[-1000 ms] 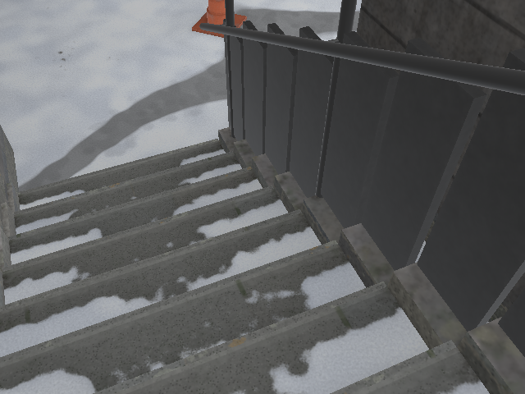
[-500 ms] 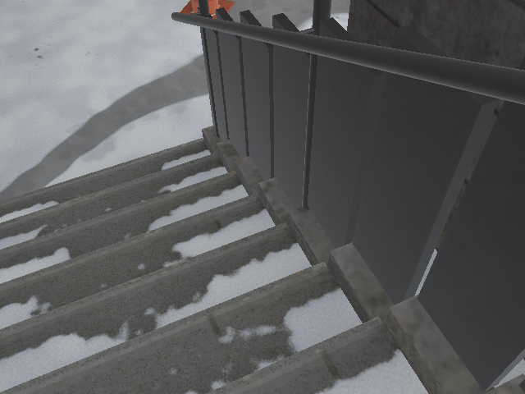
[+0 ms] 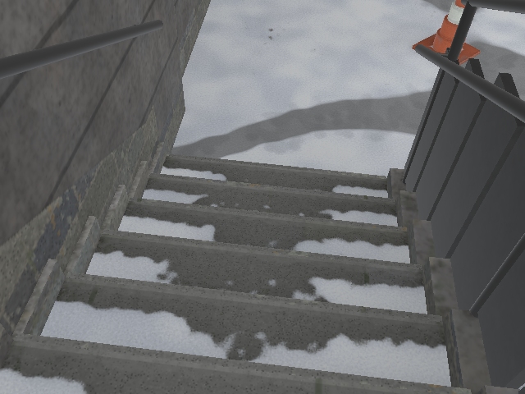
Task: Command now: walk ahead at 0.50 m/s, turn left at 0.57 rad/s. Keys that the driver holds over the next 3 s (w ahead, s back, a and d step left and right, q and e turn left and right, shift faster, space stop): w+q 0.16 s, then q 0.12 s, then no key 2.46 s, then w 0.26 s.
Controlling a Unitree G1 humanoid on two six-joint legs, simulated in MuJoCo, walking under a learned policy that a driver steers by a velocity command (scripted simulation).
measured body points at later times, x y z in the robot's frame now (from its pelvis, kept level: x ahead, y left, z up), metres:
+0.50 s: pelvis +0.25 +0.03 -0.15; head +0.27 +0.03 +0.30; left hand +0.38 +0.27 -0.27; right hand +0.23 -0.21 -0.29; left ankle +0.17 +0.13 -0.82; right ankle +0.47 -0.07 -0.85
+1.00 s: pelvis +0.36 -0.02 -0.24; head +0.36 -0.03 +0.21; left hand +0.31 +0.21 -0.38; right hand +0.53 -0.22 -0.37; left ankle +0.28 +0.09 -0.74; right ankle +0.47 -0.09 -0.97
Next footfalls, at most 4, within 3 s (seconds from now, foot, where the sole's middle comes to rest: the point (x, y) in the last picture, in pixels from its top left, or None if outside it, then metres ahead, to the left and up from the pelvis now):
0.08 left None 0.21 0.14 -0.85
0.60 right None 0.51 -0.08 -1.01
1.14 left None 0.25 0.08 -0.85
1.66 right None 0.25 -0.13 -0.85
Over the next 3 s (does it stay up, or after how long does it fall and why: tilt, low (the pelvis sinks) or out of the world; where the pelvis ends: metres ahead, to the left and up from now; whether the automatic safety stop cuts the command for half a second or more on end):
stays up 0.23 -0.04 -0.08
